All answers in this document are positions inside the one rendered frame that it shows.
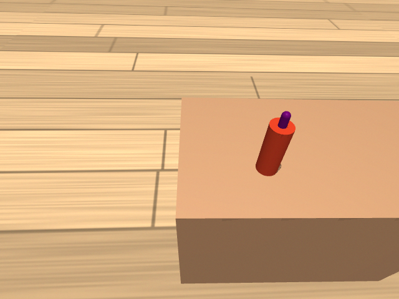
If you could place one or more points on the bottle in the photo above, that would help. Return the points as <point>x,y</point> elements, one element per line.
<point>278,136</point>

